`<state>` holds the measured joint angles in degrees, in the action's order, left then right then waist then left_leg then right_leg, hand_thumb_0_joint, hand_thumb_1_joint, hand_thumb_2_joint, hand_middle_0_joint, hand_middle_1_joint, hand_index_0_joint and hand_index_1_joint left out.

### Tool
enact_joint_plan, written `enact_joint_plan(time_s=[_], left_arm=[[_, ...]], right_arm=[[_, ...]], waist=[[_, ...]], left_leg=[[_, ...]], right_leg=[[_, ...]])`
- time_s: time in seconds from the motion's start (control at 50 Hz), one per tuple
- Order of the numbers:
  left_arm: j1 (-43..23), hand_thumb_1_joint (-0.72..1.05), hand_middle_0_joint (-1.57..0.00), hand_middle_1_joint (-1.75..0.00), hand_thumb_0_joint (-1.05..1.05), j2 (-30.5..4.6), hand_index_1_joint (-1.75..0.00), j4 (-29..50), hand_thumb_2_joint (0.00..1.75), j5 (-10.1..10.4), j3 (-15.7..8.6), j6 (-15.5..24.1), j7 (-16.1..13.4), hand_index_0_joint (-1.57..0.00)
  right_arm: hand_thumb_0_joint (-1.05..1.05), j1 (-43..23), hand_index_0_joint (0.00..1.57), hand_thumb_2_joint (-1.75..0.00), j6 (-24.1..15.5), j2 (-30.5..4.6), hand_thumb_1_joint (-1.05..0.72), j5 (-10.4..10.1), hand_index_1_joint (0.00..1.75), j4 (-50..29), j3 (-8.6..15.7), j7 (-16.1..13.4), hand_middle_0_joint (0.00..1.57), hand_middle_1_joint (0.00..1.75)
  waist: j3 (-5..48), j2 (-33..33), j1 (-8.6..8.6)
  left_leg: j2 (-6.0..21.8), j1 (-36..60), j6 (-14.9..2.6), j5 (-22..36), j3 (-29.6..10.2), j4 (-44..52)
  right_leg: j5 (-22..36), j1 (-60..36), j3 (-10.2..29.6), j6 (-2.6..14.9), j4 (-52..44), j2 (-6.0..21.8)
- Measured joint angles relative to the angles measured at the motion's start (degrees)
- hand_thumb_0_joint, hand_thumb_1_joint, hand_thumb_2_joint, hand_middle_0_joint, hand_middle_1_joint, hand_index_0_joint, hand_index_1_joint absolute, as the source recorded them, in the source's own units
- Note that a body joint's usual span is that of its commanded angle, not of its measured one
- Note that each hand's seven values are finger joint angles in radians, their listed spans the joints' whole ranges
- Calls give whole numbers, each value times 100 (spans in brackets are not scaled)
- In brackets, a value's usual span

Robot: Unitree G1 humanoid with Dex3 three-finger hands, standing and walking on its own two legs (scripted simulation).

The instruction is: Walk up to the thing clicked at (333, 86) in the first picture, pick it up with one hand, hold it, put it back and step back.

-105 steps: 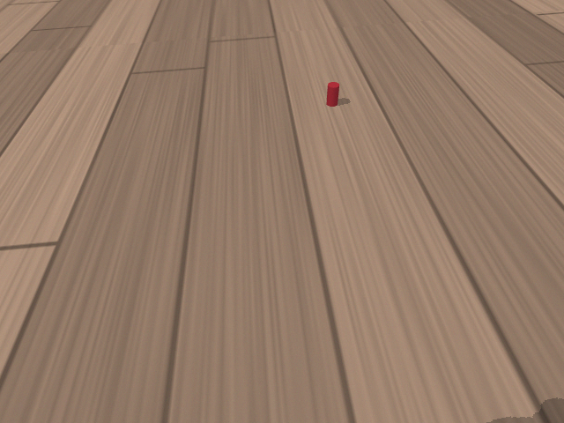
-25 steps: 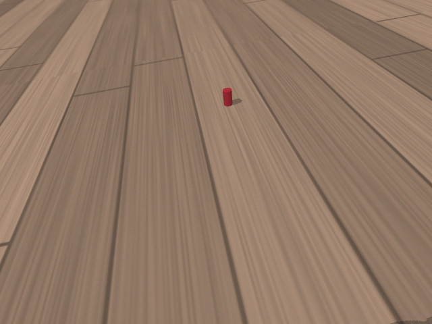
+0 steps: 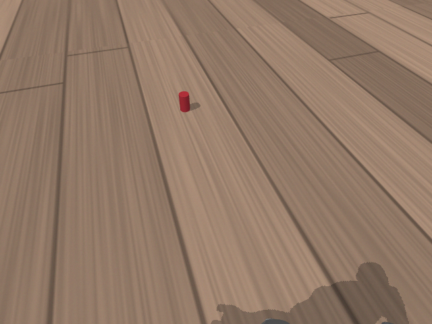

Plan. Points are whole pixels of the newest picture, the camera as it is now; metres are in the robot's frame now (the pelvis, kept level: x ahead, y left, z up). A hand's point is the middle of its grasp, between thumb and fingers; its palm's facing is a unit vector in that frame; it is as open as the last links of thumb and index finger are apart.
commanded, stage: walk up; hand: left
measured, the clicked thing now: (184, 101) +1.68 +0.26 -0.70
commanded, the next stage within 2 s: none
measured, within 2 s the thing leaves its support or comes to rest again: neither
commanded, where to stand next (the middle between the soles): +1.34 +0.05 m, yaw +1 degrees
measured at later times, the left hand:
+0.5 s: hand (135, 230) +0.36 +0.22 -0.12, palm faces -0.01 -0.93 -0.37, open 7.4 cm
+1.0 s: hand (135, 153) +0.63 +0.28 -0.14, palm faces -0.06 -0.94 -0.33, open 7.4 cm
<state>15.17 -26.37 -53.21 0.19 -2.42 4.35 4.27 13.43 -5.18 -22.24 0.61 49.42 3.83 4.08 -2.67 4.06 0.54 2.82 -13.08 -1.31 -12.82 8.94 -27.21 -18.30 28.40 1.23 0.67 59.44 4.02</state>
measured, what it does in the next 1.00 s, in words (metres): walks ahead: right foot, then left foot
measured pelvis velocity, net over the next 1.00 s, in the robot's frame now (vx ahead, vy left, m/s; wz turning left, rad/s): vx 0.56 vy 0.01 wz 0.01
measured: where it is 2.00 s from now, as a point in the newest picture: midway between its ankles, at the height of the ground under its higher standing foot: (219, 179)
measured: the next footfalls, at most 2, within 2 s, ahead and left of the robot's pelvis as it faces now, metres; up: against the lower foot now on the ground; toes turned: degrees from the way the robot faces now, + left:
right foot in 0.22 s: +0.33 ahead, -0.16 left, +0.00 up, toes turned -5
left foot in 0.66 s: +0.57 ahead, +0.11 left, +0.00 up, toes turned +7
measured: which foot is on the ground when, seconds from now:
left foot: down 0.00-0.24, up 0.26-0.64, down 0.66-1.00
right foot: up 0.00-0.20, down 0.22-0.70, up 0.72-1.00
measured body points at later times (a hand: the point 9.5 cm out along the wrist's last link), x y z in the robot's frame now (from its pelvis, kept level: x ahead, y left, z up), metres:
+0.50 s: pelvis +0.30 -0.04 +0.00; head +0.32 -0.06 +0.45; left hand +0.36 +0.27 -0.10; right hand +0.39 -0.36 -0.12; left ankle +0.37 +0.11 -0.69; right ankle +0.29 -0.15 -0.74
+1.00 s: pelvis +0.56 +0.01 +0.01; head +0.57 +0.02 +0.45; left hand +0.63 +0.33 -0.11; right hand +0.62 -0.31 -0.10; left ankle +0.53 +0.10 -0.74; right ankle +0.69 -0.16 -0.69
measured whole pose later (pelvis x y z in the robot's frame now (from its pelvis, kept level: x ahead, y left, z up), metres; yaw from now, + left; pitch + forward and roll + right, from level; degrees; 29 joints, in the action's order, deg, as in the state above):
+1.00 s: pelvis +0.56 +0.01 +0.01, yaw +0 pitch -2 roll +1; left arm 14.6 -25.2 -53.1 -0.7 -2.6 3.1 4.9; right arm 17.4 -5.0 -22.7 0.3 50.7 2.9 3.7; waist -3.4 2.5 0.8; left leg -0.1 -5.1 -2.5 -15.3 7.2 -22.4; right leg -10.2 31.7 -0.7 0.0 44.8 7.1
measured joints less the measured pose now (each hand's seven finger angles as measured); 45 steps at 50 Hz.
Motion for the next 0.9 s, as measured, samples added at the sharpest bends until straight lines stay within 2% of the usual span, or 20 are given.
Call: enact_joint_plan(time_s=[0.08,0.14,0.2,0.22,0.24,0.26,0.32,0.36,0.44,0.54,0.62,0.66,0.68,0.7,0.74,0.78,0.82,0.9], left_arm=[[-271,90,-20,-30,1,-22,-30,89,90,-67,-54,-43,155,-20],[-444,90,-20,-30,1,-18,-30,90,90,-84,-93,-52,222,-20],[-573,90,-20,-30,1,-17,-30,68,90,-78,-141,-43,232,-20],[-595,90,-20,-30,1,-36,-30,88,90,-78,-154,-18,226,-20],[-650,90,-20,-30,1,6,-30,97,90,-87,-191,26,185,-20],[-700,90,-20,-30,1,64,-30,139,90,-97,-212,79,132,-20],[-679,90,-20,-30,0,256,-30,272,90,-2,-114,176,29,-20],[-558,90,-20,-30,0,390,-30,277,90,31,-25,186,-16,-20],[-214,90,-20,-30,0,486,-30,220,90,18,51,190,-58,-21],[151,90,-20,-30,1,405,-30,162,90,-58,12,183,-58,-21],[347,90,-20,-30,1,253,-30,108,90,-88,-46,143,-51,-21],[456,90,-20,-30,1,159,-30,65,90,-95,-64,100,-66,-21],[485,90,-20,-30,1,103,-30,34,90,-102,-71,71,-88,-21],[457,90,-20,-30,1,74,-30,-18,90,-91,-79,22,-130,-21],[366,90,-20,-30,1,109,-30,-100,90,-38,-47,-72,-200,-20],[299,90,-20,-30,1,81,-30,-131,90,-10,22,-85,-210,-20],[258,90,-20,-30,1,58,-30,-116,90,19,44,-57,-176,-20],[150,90,-20,-30,1,58,-30,-34,90,-17,27,-58,-55,-20]], right_arm=[[0,366,21,-90,-1,-159,-90,11,30,120,-7,24,21,30],[0,586,21,-90,20,-276,-90,6,30,238,25,29,21,30],[1,794,21,-90,70,-348,-90,2,30,360,41,6,21,30],[1,869,21,-90,89,-355,-90,5,30,390,40,-9,21,30],[1,883,21,-90,117,-377,-90,9,30,447,41,-33,21,30],[1,829,21,-90,168,-370,-90,12,30,503,36,-67,20,30],[1,562,20,-90,251,-308,-90,-29,30,595,-45,-121,20,30],[1,388,20,-90,236,-296,-90,-68,30,568,-85,-110,20,30],[1,121,20,-90,200,-242,-90,-14,30,370,-84,-15,20,30],[0,-103,20,-90,246,-232,-90,74,30,259,-26,113,20,30],[0,-260,20,-90,256,-249,-90,76,30,260,32,186,20,30],[0,-301,20,-90,233,-258,-90,73,30,236,58,197,20,30],[0,-334,20,-90,187,-245,-90,93,30,217,80,180,20,30],[0,-386,20,-90,134,-218,-90,129,30,182,100,145,20,30],[0,-413,20,-90,59,-182,-90,78,30,53,112,82,20,30],[0,-362,21,-90,51,-83,-90,-18,30,-10,59,20,20,30],[0,-256,21,-90,48,-6,-90,-51,30,-16,-19,-27,20,30],[0,30,21,-90,14,26,-90,-39,30,33,-103,-48,20,30]], waist=[[32,-130,134],[58,-252,223],[149,-375,286],[190,-400,291],[181,-521,243],[121,-630,199],[-25,-713,68],[-62,-798,9],[-53,-827,-86],[-51,-713,-211],[-78,-601,-334],[-43,-519,-369],[-54,-412,-355],[-116,-274,-343],[-184,-252,-254],[-189,-170,-199],[-146,-80,-165],[-87,-43,-89]], left_leg=[[-50,609,21,-267,48,346],[-39,1033,156,-575,56,423],[66,1340,320,-1085,5,186],[125,1377,341,-1328,-34,-44],[289,1288,280,-1565,-90,-526],[382,1047,146,-1606,-291,-1286],[61,37,-42,-1318,-857,-3406],[2,-536,-107,-875,-941,-3771],[104,-1402,-19,-356,-989,-3206],[290,-1872,119,172,-883,-1771],[295,-1681,24,648,-706,-777],[208,-1395,-75,624,-590,-483],[105,-1306,-108,744,-534,-515],[-3,-1290,-122,574,-439,-752],[-52,-1217,-155,201,-407,-1032],[-92,-898,-164,81,-343,-839],[-145,-520,-156,69,-259,-486],[-240,148,-177,9,-182,106]], right_leg=[[525,407,-156,-93,-1261,236],[1153,376,-212,-30,-2096,286],[1353,74,-367,62,-2494,208],[1285,-110,-422,107,-2595,147],[1133,-166,-491,94,-2437,24],[878,-167,-563,97,-2161,-71],[505,-467,-620,118,-2078,-137],[517,-852,-668,110,-2466,-201],[531,-1516,-721,142,-3194,-334],[249,-2139,-799,94,-3581,-383],[-223,-2573,-860,-70,-3511,-362],[-597,-2718,-860,-156,-3260,-292],[-843,-2686,-841,-138,-2901,-169],[-953,-2484,-754,-40,-2231,6],[-930,-1794,-307,118,-602,-126],[-607,-1146,-31,179,375,-239],[-281,-627,12,160,518,-153],[160,44,-45,-4,-181,111]])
